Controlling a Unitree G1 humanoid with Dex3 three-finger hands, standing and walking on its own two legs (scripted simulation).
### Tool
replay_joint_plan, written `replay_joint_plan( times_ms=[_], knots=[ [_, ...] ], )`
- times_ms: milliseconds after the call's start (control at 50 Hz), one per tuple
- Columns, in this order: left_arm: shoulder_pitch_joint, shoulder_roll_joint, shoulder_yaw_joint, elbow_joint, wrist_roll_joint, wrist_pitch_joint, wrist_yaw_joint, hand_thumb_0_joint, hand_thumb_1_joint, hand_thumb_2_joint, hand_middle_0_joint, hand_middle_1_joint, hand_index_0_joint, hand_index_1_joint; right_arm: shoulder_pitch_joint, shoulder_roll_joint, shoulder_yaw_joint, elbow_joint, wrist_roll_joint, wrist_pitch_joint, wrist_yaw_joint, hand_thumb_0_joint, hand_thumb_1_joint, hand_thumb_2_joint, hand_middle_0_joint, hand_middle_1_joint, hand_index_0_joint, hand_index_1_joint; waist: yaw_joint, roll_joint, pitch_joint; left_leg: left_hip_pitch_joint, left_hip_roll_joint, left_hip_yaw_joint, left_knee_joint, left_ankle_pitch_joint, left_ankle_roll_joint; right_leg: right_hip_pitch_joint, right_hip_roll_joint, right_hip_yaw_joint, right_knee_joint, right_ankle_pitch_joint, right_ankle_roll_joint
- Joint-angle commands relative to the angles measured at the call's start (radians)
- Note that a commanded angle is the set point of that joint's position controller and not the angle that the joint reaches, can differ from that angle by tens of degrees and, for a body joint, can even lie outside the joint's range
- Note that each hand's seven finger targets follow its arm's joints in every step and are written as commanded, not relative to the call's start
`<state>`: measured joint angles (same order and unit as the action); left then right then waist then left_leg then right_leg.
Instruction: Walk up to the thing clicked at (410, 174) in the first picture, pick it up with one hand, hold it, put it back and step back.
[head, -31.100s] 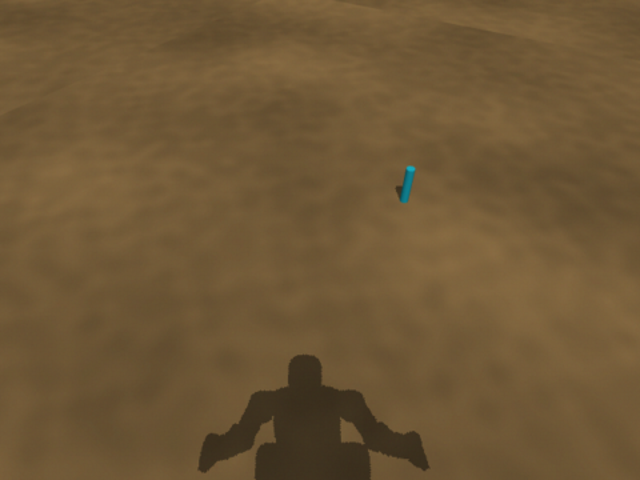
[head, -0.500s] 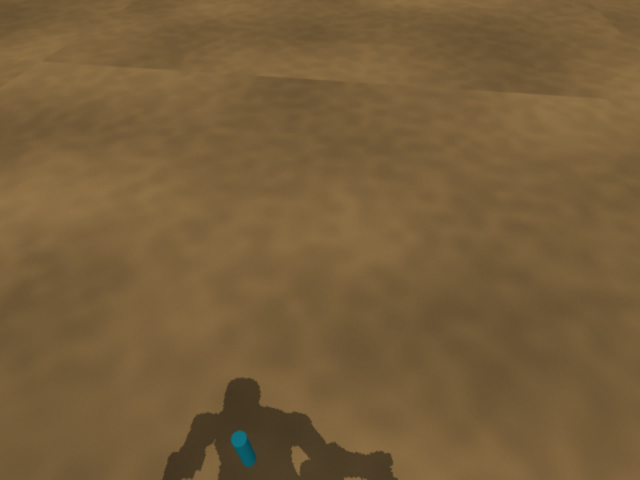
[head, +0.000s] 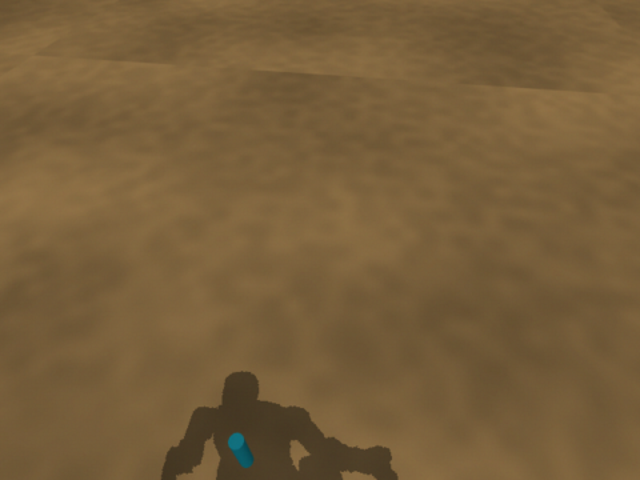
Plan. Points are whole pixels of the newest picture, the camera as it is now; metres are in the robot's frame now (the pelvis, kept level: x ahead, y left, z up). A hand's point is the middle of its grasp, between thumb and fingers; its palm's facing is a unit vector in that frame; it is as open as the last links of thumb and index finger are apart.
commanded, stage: stand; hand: left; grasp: from the side
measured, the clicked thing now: (241, 451) +0.35 +0.23 -0.69
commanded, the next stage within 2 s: step back in 0.16 s
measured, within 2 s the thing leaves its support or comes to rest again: neither
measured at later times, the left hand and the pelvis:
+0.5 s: hand out of the picture +0.09 +0.31 -0.18, palm faces -0.02 -0.93 -0.36, open 7.4 cm; pelvis -0.05 +0.04 -0.03, yaw +1 degrees
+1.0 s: hand out of the picture -0.03 +0.31 -0.17, palm faces -0.08 -0.92 -0.39, open 7.4 cm; pelvis -0.14 +0.05 -0.03, yaw -3 degrees
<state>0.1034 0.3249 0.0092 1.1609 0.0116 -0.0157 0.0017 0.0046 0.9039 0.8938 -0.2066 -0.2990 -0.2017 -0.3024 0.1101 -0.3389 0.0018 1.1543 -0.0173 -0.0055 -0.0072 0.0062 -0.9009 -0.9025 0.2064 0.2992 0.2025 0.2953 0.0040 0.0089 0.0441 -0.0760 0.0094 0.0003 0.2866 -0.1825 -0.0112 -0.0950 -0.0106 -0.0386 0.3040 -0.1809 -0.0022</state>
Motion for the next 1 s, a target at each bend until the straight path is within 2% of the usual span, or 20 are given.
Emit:
replay_joint_plan(
  times_ms=[0,120,140,200,240,320,400,440,460,480,500,520,600,780,840,900,920,940,960,980],
  knots=[
    [-0.032,0.210,0.033,-0.053,-0.003,-0.019,0.017,0.000,0.900,0.900,-0.200,-0.300,-0.200,-0.300,-0.033,-0.204,-0.037,-0.054,0.005,-0.024,-0.013,0.000,-0.900,-0.900,0.200,0.300,0.200,0.300,-0.001,0.000,-0.076,-0.009,0.121,-0.088,-0.025,0.222,0.025,0.045,-0.130,0.098,-0.025,0.229,-0.009],
    [-0.034,0.217,0.036,-0.057,-0.003,-0.019,0.016,0.000,0.900,0.900,-0.200,-0.300,-0.200,-0.300,-0.030,-0.204,-0.036,-0.056,0.005,-0.024,-0.013,0.000,-0.900,-0.900,0.200,0.300,0.200,0.300,-0.004,-0.005,-0.068,0.002,0.119,-0.087,-0.028,0.218,0.020,0.027,-0.129,0.100,-0.031,0.219,-0.010],
    [-0.026,0.293,0.084,-0.085,-0.024,-0.009,0.018,0.000,0.900,0.900,-0.200,-0.300,-0.200,-0.300,-0.075,-0.257,-0.061,-0.094,0.015,-0.007,-0.004,0.000,-0.900,-0.900,0.200,0.300,0.200,0.300,0.000,-0.026,0.039,-0.080,0.097,-0.093,0.099,0.350,0.051,-0.044,-0.119,0.114,0.047,0.394,-0.018],
    [-0.014,0.292,0.096,-0.128,-0.025,-0.001,0.025,0.000,0.900,0.900,-0.200,-0.300,-0.200,-0.300,-0.038,-0.235,-0.068,-0.132,0.029,0.007,-0.002,0.000,-0.900,-0.900,0.200,0.300,0.200,0.300,-0.012,-0.050,-0.073,-0.094,0.063,-0.047,0.221,0.352,0.054,0.018,-0.157,0.125,0.100,0.520,-0.076],
    [-0.032,0.299,0.103,-0.168,-0.020,0.006,0.025,0.000,0.900,0.900,-0.200,-0.300,-0.200,-0.300,-0.025,-0.224,-0.075,-0.155,0.029,0.017,0.000,0.000,-0.900,-0.900,0.200,0.300,0.200,0.300,-0.017,-0.078,-0.117,-0.110,0.024,-0.027,0.303,0.257,0.047,0.001,-0.209,0.170,0.097,0.503,-0.131],
    [-0.102,0.331,0.114,-0.252,0.015,0.017,0.027,0.000,0.900,0.900,-0.200,-0.300,-0.200,-0.300,0.036,-0.222,-0.092,-0.199,0.013,0.049,0.012,0.000,-0.900,-0.900,0.200,0.300,0.200,0.300,-0.025,-0.194,-0.113,-0.187,-0.034,-0.067,0.603,-0.339,0.061,-0.111,-0.369,0.285,0.091,0.454,-0.267],
    [-0.158,0.289,0.100,-0.303,0.015,0.033,0.023,0.000,0.900,0.900,-0.200,-0.300,-0.200,-0.300,0.093,-0.220,-0.102,-0.211,0.019,0.040,0.018,0.000,-0.900,-0.900,0.200,0.300,0.200,0.300,-0.048,-0.168,-0.108,-0.168,-0.028,-0.031,0.408,-0.173,0.056,-0.123,-0.257,0.163,0.212,0.361,-0.172],
    [-0.118,0.273,0.095,-0.314,0.000,0.048,0.019,0.000,0.900,0.900,-0.200,-0.300,-0.200,-0.300,0.077,-0.244,-0.112,-0.228,0.003,0.026,0.010,0.000,-0.900,-0.900,0.200,0.300,0.200,0.300,-0.041,-0.028,-0.103,-0.135,0.050,-0.103,0.156,0.250,0.068,-0.125,-0.131,0.093,0.372,0.238,-0.087],
    [-0.114,0.235,0.090,-0.331,-0.015,0.055,0.020,0.000,0.900,0.900,-0.200,-0.300,-0.200,-0.300,0.070,-0.303,-0.125,-0.237,-0.011,0.020,0.005,0.000,-0.900,-0.900,0.200,0.300,0.200,0.300,-0.033,0.127,-0.109,-0.078,0.178,-0.291,0.124,0.513,0.115,-0.228,0.016,0.053,0.541,0.053,-0.038],
    [-0.117,0.209,0.087,-0.334,-0.013,0.065,0.029,0.000,0.900,0.900,-0.200,-0.300,-0.200,-0.300,0.092,-0.336,-0.134,-0.243,-0.020,0.014,0.001,0.000,-0.900,-0.900,0.200,0.300,0.200,0.300,-0.042,0.166,-0.096,0.000,0.251,-0.387,0.116,0.660,0.164,-0.369,0.114,0.127,0.636,-0.408,-0.031],
    [-0.080,0.210,0.086,-0.332,-0.007,0.071,0.037,0.000,0.900,0.900,-0.200,-0.300,-0.200,-0.300,0.089,-0.352,-0.135,-0.249,-0.014,0.012,-0.004,0.000,-0.900,-0.900,0.200,0.300,0.200,0.300,-0.037,0.131,-0.102,-0.016,0.292,-0.372,0.150,0.758,0.201,-0.366,0.111,0.189,0.738,-0.474,-0.028],
    [-0.078,0.212,0.086,-0.327,-0.006,0.071,0.044,0.000,0.900,0.900,-0.200,-0.300,-0.200,-0.300,0.069,-0.364,-0.136,-0.270,-0.011,0.011,-0.008,0.000,-0.900,-0.900,0.200,0.300,0.200,0.300,-0.051,0.185,-0.101,-0.061,0.310,-0.432,0.117,0.703,0.190,-0.371,0.120,0.231,0.798,-0.481,-0.026],
    [-0.003,0.246,0.093,-0.302,-0.017,0.074,0.042,0.000,0.900,0.900,-0.200,-0.300,-0.200,-0.300,-0.043,-0.276,-0.117,-0.315,-0.016,0.009,-0.029,0.000,-0.900,-0.900,0.200,0.300,0.200,0.300,0.023,0.134,-0.098,0.012,0.191,-0.223,0.180,0.569,0.179,-0.427,0.119,0.243,0.892,-0.299,-0.019],
    [0.001,0.222,0.104,-0.357,0.002,0.045,0.027,0.000,0.900,0.900,-0.200,-0.300,-0.200,-0.300,0.076,-0.279,-0.124,-0.336,-0.004,0.014,-0.034,0.000,-0.900,-0.900,0.200,0.300,0.200,0.300,-0.048,0.124,-0.104,0.089,0.234,-0.238,0.228,0.554,0.243,-0.329,0.051,0.129,0.529,-0.315,0.013],
    [0.068,0.216,0.109,-0.336,0.008,0.041,0.020,0.000,0.900,0.900,-0.200,-0.300,-0.200,-0.300,0.031,-0.287,-0.122,-0.355,0.000,0.019,-0.026,0.000,-0.900,-0.900,0.200,0.300,0.200,0.300,-0.022,0.130,-0.135,0.009,0.228,-0.239,0.233,0.412,0.219,-0.212,0.042,0.090,0.370,-0.244,-0.012],
    [0.147,0.235,0.117,-0.309,0.023,0.028,0.019,0.000,0.900,0.900,-0.200,-0.300,-0.200,-0.300,-0.018,-0.269,-0.116,-0.366,0.015,0.027,-0.020,0.000,-0.900,-0.900,0.200,0.300,0.200,0.300,0.020,0.028,-0.160,-0.164,0.169,-0.192,0.319,0.197,0.138,-0.020,-0.016,0.152,0.148,0.056,-0.064],
    [0.133,0.289,0.129,-0.323,0.030,0.024,0.019,0.000,0.900,0.900,-0.200,-0.300,-0.200,-0.300,-0.034,-0.243,-0.107,-0.376,0.024,0.028,-0.018,0.000,-0.900,-0.900,0.200,0.300,0.200,0.300,0.017,-0.108,-0.128,-0.288,0.064,-0.132,0.418,0.040,0.082,-0.010,-0.133,0.338,0.117,0.147,-0.128],
    [0.072,0.348,0.142,-0.349,0.016,0.028,0.013,0.000,0.900,0.900,-0.200,-0.300,-0.200,-0.300,-0.038,-0.205,-0.099,-0.377,0.023,0.031,-0.019,0.000,-0.900,-0.900,0.200,0.300,0.200,0.300,0.022,-0.257,-0.049,-0.352,-0.102,-0.031,0.575,-0.271,0.026,-0.097,-0.289,0.491,0.037,0.206,-0.260],
    [0.004,0.378,0.144,-0.391,0.028,0.023,0.016,0.000,0.900,0.900,-0.200,-0.300,-0.200,-0.300,-0.020,-0.225,-0.108,-0.362,0.015,0.042,-0.026,0.000,-0.900,-0.900,0.200,0.300,0.200,0.300,0.028,-0.298,-0.007,-0.309,-0.113,-0.102,0.810,-0.456,0.010,-0.251,-0.394,0.604,0.008,0.236,-0.346],
    [-0.010,0.341,0.142,-0.412,0.026,0.021,0.020,0.000,0.900,0.900,-0.200,-0.300,-0.200,-0.300,0.016,-0.252,-0.114,-0.348,0.017,0.041,-0.022,0.000,-0.900,-0.900,0.200,0.300,0.200,0.300,0.008,-0.244,0.025,-0.300,-0.090,-0.151,0.877,-0.436,0.009,-0.275,-0.379,0.580,0.022,0.276,-0.338]
  ],
)
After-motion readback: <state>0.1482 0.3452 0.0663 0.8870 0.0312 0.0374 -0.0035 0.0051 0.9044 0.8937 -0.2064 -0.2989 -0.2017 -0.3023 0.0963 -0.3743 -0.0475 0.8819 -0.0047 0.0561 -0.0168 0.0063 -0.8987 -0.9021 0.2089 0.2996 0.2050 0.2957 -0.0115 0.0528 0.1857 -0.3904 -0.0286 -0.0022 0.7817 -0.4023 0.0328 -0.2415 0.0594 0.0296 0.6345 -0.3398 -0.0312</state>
